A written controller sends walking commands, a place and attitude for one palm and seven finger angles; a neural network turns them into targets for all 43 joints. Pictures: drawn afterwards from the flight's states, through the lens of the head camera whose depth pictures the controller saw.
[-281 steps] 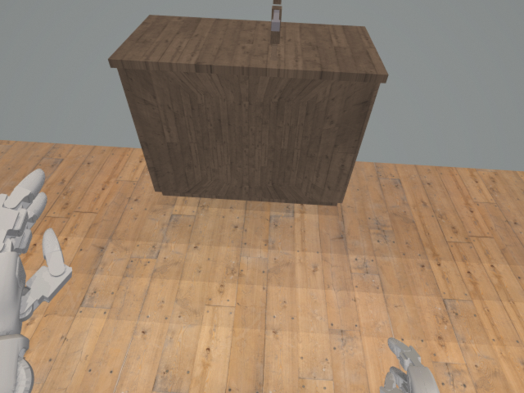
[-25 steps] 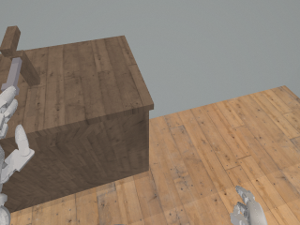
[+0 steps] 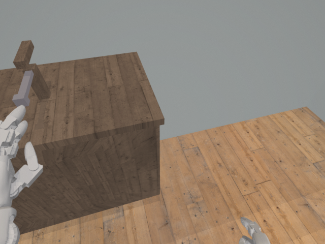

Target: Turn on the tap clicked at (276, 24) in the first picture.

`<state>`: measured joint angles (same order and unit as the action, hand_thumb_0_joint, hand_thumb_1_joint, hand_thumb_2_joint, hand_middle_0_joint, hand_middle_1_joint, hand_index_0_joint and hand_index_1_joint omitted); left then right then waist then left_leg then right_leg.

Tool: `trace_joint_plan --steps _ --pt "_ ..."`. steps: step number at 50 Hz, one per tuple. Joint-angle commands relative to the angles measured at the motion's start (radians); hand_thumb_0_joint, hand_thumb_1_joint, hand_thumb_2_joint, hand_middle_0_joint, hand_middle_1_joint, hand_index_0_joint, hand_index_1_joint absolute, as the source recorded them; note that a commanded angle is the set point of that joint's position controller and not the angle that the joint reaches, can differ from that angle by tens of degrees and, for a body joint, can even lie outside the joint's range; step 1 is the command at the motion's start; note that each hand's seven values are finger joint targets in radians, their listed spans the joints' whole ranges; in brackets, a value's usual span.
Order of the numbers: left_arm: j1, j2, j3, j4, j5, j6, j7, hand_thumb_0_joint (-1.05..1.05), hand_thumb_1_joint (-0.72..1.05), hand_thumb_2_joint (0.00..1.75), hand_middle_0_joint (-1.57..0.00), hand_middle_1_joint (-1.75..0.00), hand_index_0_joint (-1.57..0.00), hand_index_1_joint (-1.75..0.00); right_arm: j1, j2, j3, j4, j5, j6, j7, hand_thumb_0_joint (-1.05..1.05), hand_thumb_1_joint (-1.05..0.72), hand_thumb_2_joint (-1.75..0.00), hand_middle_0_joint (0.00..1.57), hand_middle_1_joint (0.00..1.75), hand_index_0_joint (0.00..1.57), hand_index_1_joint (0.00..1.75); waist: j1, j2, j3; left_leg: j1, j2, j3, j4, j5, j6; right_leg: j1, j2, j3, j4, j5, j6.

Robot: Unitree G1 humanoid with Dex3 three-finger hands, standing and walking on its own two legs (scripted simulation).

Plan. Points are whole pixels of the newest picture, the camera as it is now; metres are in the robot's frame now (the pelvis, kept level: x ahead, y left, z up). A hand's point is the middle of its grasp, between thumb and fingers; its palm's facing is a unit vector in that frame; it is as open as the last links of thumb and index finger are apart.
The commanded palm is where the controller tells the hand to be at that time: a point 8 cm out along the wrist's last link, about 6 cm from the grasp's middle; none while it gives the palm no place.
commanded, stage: come to a stop and stand still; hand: left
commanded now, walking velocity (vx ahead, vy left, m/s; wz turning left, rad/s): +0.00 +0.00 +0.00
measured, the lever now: (21, 100) +0.43 +0.43 +0.12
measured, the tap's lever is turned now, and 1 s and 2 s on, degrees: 0 0 0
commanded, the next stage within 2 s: look again from close up in 0.34 s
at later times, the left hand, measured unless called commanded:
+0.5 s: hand (14, 157) +0.21 +0.28 +0.18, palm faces +0.43 -0.78 -0.46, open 7.4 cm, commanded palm +0.14 +0.29 +0.18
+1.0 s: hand (13, 140) +0.26 +0.32 +0.17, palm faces +0.38 -0.86 -0.34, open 7.4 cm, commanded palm +0.20 +0.35 +0.18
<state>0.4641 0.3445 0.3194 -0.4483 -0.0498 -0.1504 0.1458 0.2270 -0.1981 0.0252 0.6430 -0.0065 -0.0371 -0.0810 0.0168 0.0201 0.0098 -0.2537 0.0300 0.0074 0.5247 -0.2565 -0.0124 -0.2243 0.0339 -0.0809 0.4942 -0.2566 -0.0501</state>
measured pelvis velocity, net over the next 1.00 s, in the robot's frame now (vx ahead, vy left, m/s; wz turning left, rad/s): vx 0.03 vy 0.07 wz -0.02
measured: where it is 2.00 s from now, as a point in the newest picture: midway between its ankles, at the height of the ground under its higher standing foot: outside the picture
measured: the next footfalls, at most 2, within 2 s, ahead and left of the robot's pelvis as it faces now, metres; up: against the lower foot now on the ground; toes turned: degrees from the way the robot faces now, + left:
right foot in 1.84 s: +0.10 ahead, -0.01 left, +0.00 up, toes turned -1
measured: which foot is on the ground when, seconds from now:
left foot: down 0.00-1.00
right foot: down 0.00-1.00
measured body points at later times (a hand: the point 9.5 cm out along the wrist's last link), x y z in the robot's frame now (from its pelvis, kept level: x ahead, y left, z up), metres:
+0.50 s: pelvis -0.02 +0.01 +0.00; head +0.00 +0.02 +0.45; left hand +0.19 +0.32 +0.21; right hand +0.13 -0.21 -0.09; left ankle +0.02 +0.13 -0.74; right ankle +0.01 -0.08 -0.74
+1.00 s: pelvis +0.03 +0.07 +0.00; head +0.06 +0.10 +0.45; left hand +0.23 +0.36 +0.19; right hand +0.21 -0.15 -0.06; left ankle +0.02 +0.13 -0.74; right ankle +0.01 -0.08 -0.73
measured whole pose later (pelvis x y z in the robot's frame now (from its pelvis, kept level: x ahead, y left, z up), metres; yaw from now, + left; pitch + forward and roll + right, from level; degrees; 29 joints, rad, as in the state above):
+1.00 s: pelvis +0.03 +0.07 +0.00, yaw -1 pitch +1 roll -2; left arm 0.38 0.36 0.37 -0.47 -0.04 -0.25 0.09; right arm 0.19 -0.18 0.02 0.58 -0.02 -0.14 0.00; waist 0.03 -0.04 0.03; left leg -0.25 -0.05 0.06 0.53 -0.31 0.09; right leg -0.21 -0.03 -0.02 0.47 -0.28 0.02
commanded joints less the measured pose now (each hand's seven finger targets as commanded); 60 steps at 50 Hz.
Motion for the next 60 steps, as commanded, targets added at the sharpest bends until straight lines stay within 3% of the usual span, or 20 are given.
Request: trace_joint_plan --steps 1,9,12,19,21,22,23,24,25,27,29,31,33,34,35,39,44,49,55,60 --pt "-0.087 0.173 0.102 -0.225 0.012 -0.085 0.022 0.0 0.9 0.9 -0.2 -0.3 -0.2 -0.3 -0.123 -0.114 -0.033 -0.189 0.003 -0.074 -0.011 0.0 -0.9 -0.9 0.2 0.3 0.2 0.3 -0.001 0.11 -0.083 -0.089 0.132 -0.119 -0.184 0.156 0.049 0.12 -0.067 0.103 -0.068 0.079 0.054" --pt "-0.04 0.186 0.119 -0.201 0.006 -0.076 0.029 0.0 0.9 0.9 -0.2 -0.3 -0.2 -0.3 -0.094 -0.118 -0.05 -0.186 0.004 -0.081 0.004 0.0 -0.9 -0.9 0.2 0.3 0.2 0.3 -0.018 -0.028 -0.076 -0.045 0.026 -0.035 -0.066 -0.008 0.01 0.008 -0.151 0.205 -0.229 -0.088 0.018" --pt "-0.039 0.182 0.111 -0.195 0.005 -0.071 0.029 0.0 0.9 0.9 -0.2 -0.3 -0.2 -0.3 -0.097 -0.118 -0.049 -0.186 0.005 -0.078 0.001 0.0 -0.9 -0.9 0.2 0.3 0.2 0.3 -0.02 -0.016 -0.054 -0.021 0.028 -0.036 -0.069 -0.009 0.014 -0.033 -0.144 0.203 -0.243 -0.133 0.02" --pt "-0.088 0.168 0.094 -0.218 0.01 -0.077 0.027 0.0 0.9 0.9 -0.2 -0.3 -0.2 -0.3 -0.105 -0.123 -0.041 -0.188 0.003 -0.089 -0.006 0.0 -0.9 -0.9 0.2 0.3 0.2 0.3 -0.012 0.076 -0.072 -0.068 0.067 -0.079 -0.191 0.027 0.023 0.081 -0.066 0.12 -0.154 0.017 0.048" --pt "-0.064 0.168 0.098 -0.195 0.012 -0.076 0.028 0.0 0.9 0.9 -0.2 -0.3 -0.2 -0.3 -0.098 -0.123 -0.04 -0.184 0.003 -0.093 -0.005 0.0 -0.9 -0.9 0.2 0.3 0.2 0.3 -0.007 0.051 -0.082 -0.076 0.073 -0.08 -0.191 0.03 0.026 0.102 -0.066 0.116 -0.144 0.045 0.049" --pt "-1.124 1.013 0.711 -0.461 0.155 -0.182 0.009 0.0 0.9 0.9 -0.2 -0.3 -0.2 -0.3 0.031 -0.159 -0.079 -0.181 -0.024 -0.144 0.004 0.0 -0.9 -0.9 0.2 0.3 0.2 0.3 0.024 -0.156 0.084 -0.161 0.055 0.007 0.002 0.057 0.048 -0.074 -0.141 0.205 -0.284 0.162 0.165" --pt "-0.582 0.414 0.306 0.111 0.062 -0.138 -0.034 0.0 0.9 0.9 -0.2 -0.3 -0.2 -0.3 -0.039 -0.038 -0.028 -0.12 0.003 -0.136 0.011 0.0 -0.9 -0.9 0.2 0.3 0.2 0.3 -0.003 -0.17 -0.146 -0.009 -0.052 0.001 0.033 0.085 0.047 -0.023 -0.205 0.203 -0.218 0.077 0.037" --pt "-0.406 0.223 0.202 0.161 0.013 -0.118 -0.046 0.0 0.9 0.9 -0.2 -0.3 -0.2 -0.3 -0.082 -0.09 -0.071 -0.184 0.031 -0.146 0.031 0.0 -0.9 -0.9 0.2 0.3 0.2 0.3 0.031 0.033 -0.148 0.062 -0.032 -0.008 -0.011 0.079 0.021 -0.027 -0.196 0.312 -0.194 0.063 -0.004" --pt "-0.33 0.174 0.114 0.096 0.009 -0.151 -0.065 0.0 0.9 0.9 -0.2 -0.3 -0.2 -0.3 -0.048 -0.108 -0.068 -0.197 0.025 -0.149 0.041 0.0 -0.9 -0.9 0.2 0.3 0.2 0.3 0.027 0.091 -0.152 0.041 -0.023 0.015 -0.019 0.038 0.022 0.004 -0.184 0.272 -0.197 0.042 0.018" --pt "-0.166 0.151 0.07 -0.043 -0.009 -0.16 -0.068 0.0 0.9 0.9 -0.2 -0.3 -0.2 -0.3 -0.073 -0.119 -0.064 -0.203 0.026 -0.154 0.069 0.0 -0.9 -0.9 0.2 0.3 0.2 0.3 0.041 0.035 -0.117 0.02 -0.024 0.001 -0.074 0.001 0.028 0.026 -0.158 0.232 -0.218 -0.044 0.043" --pt "-0.066 0.162 0.081 -0.07 -0.016 -0.152 -0.063 0.0 0.9 0.9 -0.2 -0.3 -0.2 -0.3 -0.09 -0.12 -0.064 -0.205 0.027 -0.157 0.074 0.0 -0.9 -0.9 0.2 0.3 0.2 0.3 0.037 -0.032 -0.094 0.04 -0.005 -0.019 -0.131 -0.036 0.026 -0.008 -0.129 0.185 -0.225 -0.138 0.025" --pt "-0.099 0.209 0.124 -0.114 -0.007 -0.153 -0.057 0.0 0.9 0.9 -0.2 -0.3 -0.2 -0.3 -0.094 -0.125 -0.058 -0.213 0.02 -0.158 0.068 0.0 -0.9 -0.9 0.2 0.3 0.2 0.3 0.032 -0.078 -0.057 -0.01 0.009 -0.049 -0.201 -0.107 0.023 -0.008 -0.082 0.146 -0.216 -0.177 0.037" --pt "-0.13 0.241 0.175 -0.117 -0.002 -0.156 -0.052 0.0 0.9 0.9 -0.2 -0.3 -0.2 -0.3 -0.096 -0.127 -0.055 -0.218 0.016 -0.159 0.054 0.0 -0.9 -0.9 0.2 0.3 0.2 0.3 0.028 -0.062 -0.05 -0.046 0.027 -0.076 -0.251 -0.141 0.031 0.028 -0.059 0.118 -0.185 -0.131 0.046" --pt "-0.195 0.287 0.215 -0.159 0.001 -0.165 -0.046 0.0 0.9 0.9 -0.2 -0.3 -0.2 -0.3 -0.102 -0.131 -0.053 -0.222 0.015 -0.16 0.049 0.0 -0.9 -0.9 0.2 0.3 0.2 0.3 0.024 -0.006 -0.051 -0.062 0.04 -0.1 -0.282 -0.144 0.034 0.056 -0.049 0.101 -0.142 -0.089 0.046" --pt "-0.216 0.261 0.201 -0.16 0.002 -0.17 -0.048 0.0 0.9 0.9 -0.2 -0.3 -0.2 -0.3 -0.101 -0.125 -0.052 -0.224 0.013 -0.162 0.046 0.0 -0.9 -0.9 0.2 0.3 0.2 0.3 0.022 0.04 -0.057 -0.06 0.057 -0.108 -0.302 -0.144 0.039 0.075 -0.039 0.086 -0.1 -0.034 0.046" --pt "-0.284 0.235 0.172 -0.216 0.006 -0.178 -0.048 0.0 0.9 0.9 -0.2 -0.3 -0.2 -0.3 -0.098 -0.116 -0.047 -0.227 0.004 -0.181 0.046 0.0 -0.9 -0.9 0.2 0.3 0.2 0.3 0.018 0.117 -0.111 -0.008 0.063 -0.098 -0.247 0.031 0.037 0.116 -0.059 0.079 -0.059 0.118 0.037" --pt "-0.189 0.156 0.101 -0.232 0.009 -0.166 -0.045 0.0 0.9 0.9 -0.2 -0.3 -0.2 -0.3 -0.082 -0.136 -0.065 -0.206 -0.005 -0.183 0.068 0.0 -0.9 -0.9 0.2 0.3 0.2 0.3 0.003 0.102 -0.167 0.084 0.038 -0.07 -0.14 0.208 0.024 0.089 -0.062 0.058 -0.043 0.172 0.02" --pt "-0.115 0.19 0.158 -0.21 0.004 -0.148 -0.034 0.0 0.9 0.9 -0.2 -0.3 -0.2 -0.3 -0.082 -0.138 -0.07 -0.212 0.0 -0.144 0.067 0.0 -0.9 -0.9 0.2 0.3 0.2 0.3 -0.006 0.067 -0.154 0.082 0.041 -0.066 -0.073 0.309 0.023 0.059 -0.059 0.046 0.014 0.211 0.008" --pt "-0.141 0.206 0.169 -0.242 -0.006 -0.145 -0.033 0.0 0.9 0.9 -0.2 -0.3 -0.2 -0.3 -0.078 -0.135 -0.067 -0.228 0.008 -0.114 0.064 0.0 -0.9 -0.9 0.2 0.3 0.2 0.3 -0.015 0.096 -0.136 0.115 0.064 -0.084 -0.035 0.477 0.018 0.008 -0.054 0.022 0.092 0.175 0.009" --pt "-0.127 0.202 0.168 -0.234 -0.008 -0.145 -0.024 0.0 0.9 0.9 -0.2 -0.3 -0.2 -0.3 -0.081 -0.136 -0.072 -0.233 0.016 -0.102 0.063 0.0 -0.9 -0.9 0.2 0.3 0.2 0.3 -0.012 -0.001 -0.155 0.009 0.013 -0.031 0.084 0.416 0.013 0.131 -0.119 0.107 0.078 0.344 -0.034"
